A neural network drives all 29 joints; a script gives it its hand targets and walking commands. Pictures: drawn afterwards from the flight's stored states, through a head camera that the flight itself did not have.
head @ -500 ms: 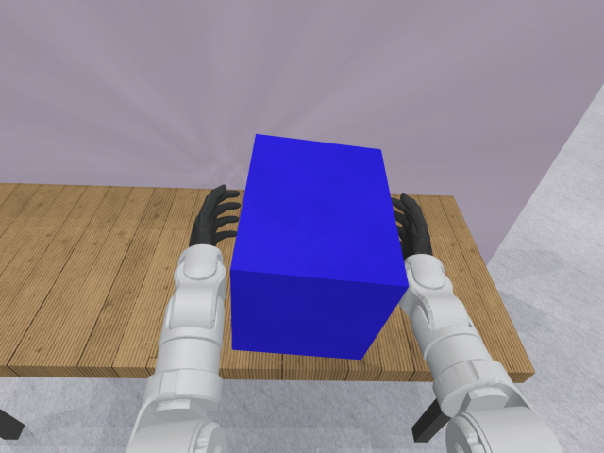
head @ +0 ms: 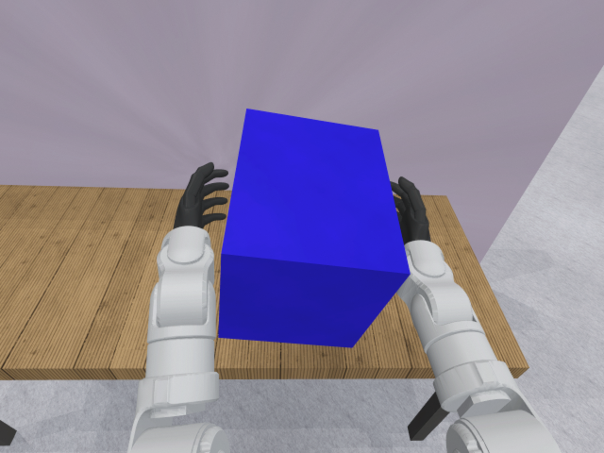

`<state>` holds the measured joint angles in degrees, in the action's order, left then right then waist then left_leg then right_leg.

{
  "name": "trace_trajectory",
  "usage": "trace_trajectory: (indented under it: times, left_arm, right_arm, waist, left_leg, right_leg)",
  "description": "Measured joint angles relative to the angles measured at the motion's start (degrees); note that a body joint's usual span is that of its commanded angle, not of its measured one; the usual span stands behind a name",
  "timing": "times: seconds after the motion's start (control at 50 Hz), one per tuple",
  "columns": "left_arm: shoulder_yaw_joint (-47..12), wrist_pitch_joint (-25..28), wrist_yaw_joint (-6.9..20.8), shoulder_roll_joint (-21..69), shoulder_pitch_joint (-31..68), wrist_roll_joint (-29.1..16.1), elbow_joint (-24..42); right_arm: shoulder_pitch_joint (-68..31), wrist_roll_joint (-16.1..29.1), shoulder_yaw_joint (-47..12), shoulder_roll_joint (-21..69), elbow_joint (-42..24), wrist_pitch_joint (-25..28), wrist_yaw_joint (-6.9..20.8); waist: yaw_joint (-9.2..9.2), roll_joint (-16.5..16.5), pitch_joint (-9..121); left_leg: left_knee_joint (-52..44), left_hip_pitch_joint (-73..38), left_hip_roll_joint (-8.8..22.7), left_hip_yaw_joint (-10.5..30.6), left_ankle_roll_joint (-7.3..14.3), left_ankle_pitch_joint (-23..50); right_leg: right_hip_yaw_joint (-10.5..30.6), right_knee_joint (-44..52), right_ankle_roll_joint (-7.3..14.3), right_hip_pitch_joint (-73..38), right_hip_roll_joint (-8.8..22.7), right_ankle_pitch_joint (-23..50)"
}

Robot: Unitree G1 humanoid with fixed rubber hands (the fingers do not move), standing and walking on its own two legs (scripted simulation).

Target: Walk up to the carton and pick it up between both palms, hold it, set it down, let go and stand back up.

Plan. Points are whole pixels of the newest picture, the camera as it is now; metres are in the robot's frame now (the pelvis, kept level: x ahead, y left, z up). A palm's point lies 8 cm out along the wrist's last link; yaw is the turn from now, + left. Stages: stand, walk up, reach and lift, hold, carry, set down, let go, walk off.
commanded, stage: reach and lift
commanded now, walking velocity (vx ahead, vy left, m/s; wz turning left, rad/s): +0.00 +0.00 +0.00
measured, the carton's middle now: (300, 230) +0.39 +0.01 +0.10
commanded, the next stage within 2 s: hold in 1.08 s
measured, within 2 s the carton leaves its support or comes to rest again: neither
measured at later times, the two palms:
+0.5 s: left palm (194, 216) +0.36 +0.14 +0.16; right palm (416, 228) +0.36 -0.14 +0.14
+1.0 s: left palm (187, 213) +0.35 +0.15 +0.18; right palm (418, 223) +0.35 -0.14 +0.16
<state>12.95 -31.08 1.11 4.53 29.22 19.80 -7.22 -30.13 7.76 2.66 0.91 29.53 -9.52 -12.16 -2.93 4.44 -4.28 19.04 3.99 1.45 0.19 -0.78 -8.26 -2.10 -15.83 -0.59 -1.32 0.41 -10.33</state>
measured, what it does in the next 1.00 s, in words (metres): stands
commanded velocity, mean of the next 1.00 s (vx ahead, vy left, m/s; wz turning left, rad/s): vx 0.00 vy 0.00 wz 0.00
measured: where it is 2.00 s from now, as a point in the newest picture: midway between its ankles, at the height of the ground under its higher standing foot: outside the picture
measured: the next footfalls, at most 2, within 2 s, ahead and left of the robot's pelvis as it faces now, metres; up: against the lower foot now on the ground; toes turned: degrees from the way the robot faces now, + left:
none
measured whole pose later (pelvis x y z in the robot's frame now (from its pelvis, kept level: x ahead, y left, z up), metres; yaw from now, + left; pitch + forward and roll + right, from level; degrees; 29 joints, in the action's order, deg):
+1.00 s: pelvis -0.01 -0.01 +0.00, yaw +0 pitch -10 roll -1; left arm 15.5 -38.1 3.4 4.6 31.8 22.9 -2.6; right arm -34.5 9.8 1.0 0.3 29.7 -13.0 -12.9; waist -4.0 4.3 -5.7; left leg 18.5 0.4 1.9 0.1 -1.2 -7.9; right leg -2.7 -15.7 -0.1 -4.6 0.1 -10.2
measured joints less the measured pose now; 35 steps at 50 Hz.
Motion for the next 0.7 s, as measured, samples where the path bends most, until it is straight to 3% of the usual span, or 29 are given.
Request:
trace_trajectory:
  times: [0.38, 0.7]
  left_arm:
    - [1.46, -2.55, 0.99, -0.04, 1.87, 1.53, 0.48]
    - [1.74, -3.66, 2.33, -0.32, 1.01, 2.08, 3.38]
  right_arm:
    - [-2.63, -0.41, 0.63, 0.34, 1.84, -1.13, 0.35]
    - [-2.12, 1.11, -1.77, -0.1, -0.51, -1.54, -1.22]
  waist:
    - [-0.57, -0.03, -0.39]
    - [-1.34, 0.06, -1.35]
  left_leg:
    - [-0.7, -1.59, 0.23, -0.15, -0.3, 0.22]
    - [-0.28, -2.56, 0.23, 0.25, -0.32, -0.09]
  right_leg:
    - [-0.13, -0.11, 0.35, -1.16, -0.16, -0.18]
    - [-0.71, 0.39, 0.34, -2.72, -0.19, -0.14]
